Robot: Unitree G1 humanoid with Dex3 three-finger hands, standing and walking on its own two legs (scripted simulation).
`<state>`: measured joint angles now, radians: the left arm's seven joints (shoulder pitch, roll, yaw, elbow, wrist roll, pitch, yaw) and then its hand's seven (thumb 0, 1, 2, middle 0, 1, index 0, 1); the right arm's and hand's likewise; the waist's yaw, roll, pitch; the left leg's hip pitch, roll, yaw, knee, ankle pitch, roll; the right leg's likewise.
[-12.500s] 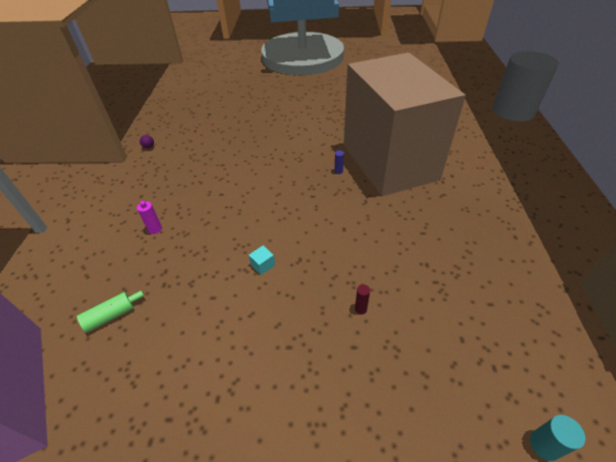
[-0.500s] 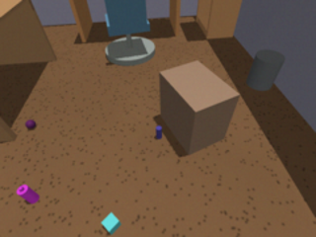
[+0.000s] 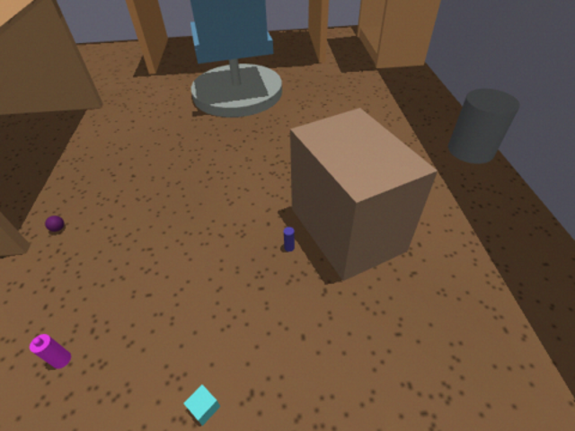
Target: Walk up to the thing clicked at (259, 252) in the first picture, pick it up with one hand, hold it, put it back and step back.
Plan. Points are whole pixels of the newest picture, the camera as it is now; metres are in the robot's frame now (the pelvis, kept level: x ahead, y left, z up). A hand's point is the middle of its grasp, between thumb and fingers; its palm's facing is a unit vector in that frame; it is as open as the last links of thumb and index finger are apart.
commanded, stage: stand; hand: left
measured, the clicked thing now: (202, 404) +0.38 +0.32 -0.75
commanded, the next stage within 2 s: none
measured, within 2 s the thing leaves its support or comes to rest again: neither
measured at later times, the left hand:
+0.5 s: hand out of the picture +0.07 +0.26 -0.16, palm faces -0.05 -0.94 -0.34, open 7.4 cm
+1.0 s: hand out of the picture +0.07 +0.26 -0.16, palm faces -0.05 -0.94 -0.35, open 7.4 cm
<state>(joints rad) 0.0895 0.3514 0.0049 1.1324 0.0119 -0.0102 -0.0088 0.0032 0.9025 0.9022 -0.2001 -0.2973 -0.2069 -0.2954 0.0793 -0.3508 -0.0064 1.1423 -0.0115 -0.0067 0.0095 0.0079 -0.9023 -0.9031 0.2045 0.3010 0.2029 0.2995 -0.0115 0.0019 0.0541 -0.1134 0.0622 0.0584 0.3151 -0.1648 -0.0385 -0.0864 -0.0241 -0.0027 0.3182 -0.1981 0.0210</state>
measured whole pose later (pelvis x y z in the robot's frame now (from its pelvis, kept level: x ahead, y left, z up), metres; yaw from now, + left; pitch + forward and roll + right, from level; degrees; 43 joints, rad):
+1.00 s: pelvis +0.00 +0.00 +0.00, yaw +0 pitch -2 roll +0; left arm 0.12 0.36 -0.01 1.12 0.01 -0.01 -0.01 0.00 0.90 0.90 -0.20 -0.30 -0.21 -0.30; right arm 0.10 -0.35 -0.01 1.14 -0.01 0.00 0.01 0.01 -0.90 -0.90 0.20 0.30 0.20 0.30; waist -0.01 0.00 0.05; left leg -0.12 0.06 0.06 0.32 -0.17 -0.03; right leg -0.09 -0.03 0.00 0.32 -0.20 0.02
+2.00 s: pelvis +0.00 +0.01 +0.00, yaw +1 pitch -2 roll +0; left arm 0.13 0.36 -0.01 1.12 0.02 -0.01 -0.01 0.00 0.90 0.90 -0.20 -0.30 -0.21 -0.30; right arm 0.11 -0.35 -0.01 1.13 -0.01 0.00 0.01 0.01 -0.90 -0.90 0.20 0.30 0.20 0.30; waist -0.01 0.00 0.05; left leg -0.12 0.05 0.05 0.32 -0.17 -0.03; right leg -0.08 -0.03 -0.01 0.31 -0.20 0.03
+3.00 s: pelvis -0.01 +0.01 -0.11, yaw +2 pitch +20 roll -2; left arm 0.15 0.29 0.16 0.58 0.36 0.27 0.16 0.00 -0.41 0.96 -0.11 -0.94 -0.11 -0.95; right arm 0.17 -0.23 -0.03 0.60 -0.01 -0.13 -0.04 0.01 -0.83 -0.88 0.20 0.30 0.20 0.30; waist -0.01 0.01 -0.12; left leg -1.01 0.07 -0.02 1.19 -0.52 -0.02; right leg -0.93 -0.04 -0.03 1.15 -0.56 0.03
